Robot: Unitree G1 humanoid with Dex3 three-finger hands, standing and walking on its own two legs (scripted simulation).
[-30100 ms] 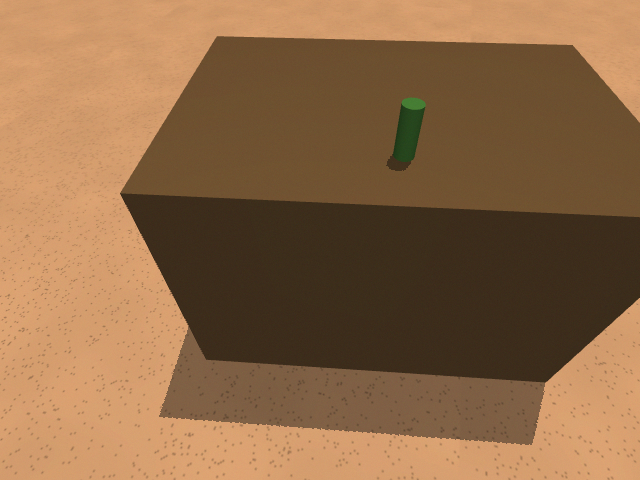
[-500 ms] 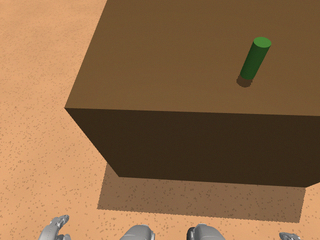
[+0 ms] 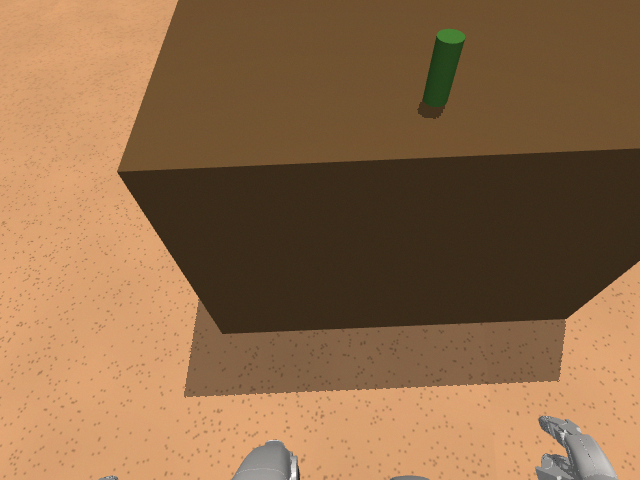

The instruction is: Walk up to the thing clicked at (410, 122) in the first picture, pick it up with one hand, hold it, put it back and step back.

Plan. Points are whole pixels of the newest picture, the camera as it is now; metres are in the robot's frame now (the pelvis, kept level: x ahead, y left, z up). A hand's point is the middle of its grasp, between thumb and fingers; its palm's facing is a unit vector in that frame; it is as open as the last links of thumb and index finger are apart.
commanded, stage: step back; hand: right
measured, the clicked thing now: (442, 70) +0.75 -0.19 +0.06
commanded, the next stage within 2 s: none
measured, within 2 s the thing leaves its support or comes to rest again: neither
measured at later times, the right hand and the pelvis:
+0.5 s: hand out of the picture -0.06 -0.24 -0.12, palm faces -0.11 +0.90 -0.42, open 7.4 cm; pelvis -0.15 +0.02 +0.01, yaw +3 degrees
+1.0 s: hand out of the picture -0.24 -0.28 -0.15, palm faces -0.10 +0.91 -0.39, open 7.4 cm; pelvis -0.33 -0.01 +0.01, yaw +3 degrees
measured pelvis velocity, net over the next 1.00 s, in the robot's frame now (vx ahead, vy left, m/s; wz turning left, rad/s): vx -0.33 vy -0.01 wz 0.05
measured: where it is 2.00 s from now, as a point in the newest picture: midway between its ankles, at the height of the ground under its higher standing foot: outside the picture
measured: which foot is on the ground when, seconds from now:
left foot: up 0.00-0.30, down 0.32-0.76, up 0.78-1.00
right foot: down 0.00-0.34, up 0.36-0.72, down 0.74-1.00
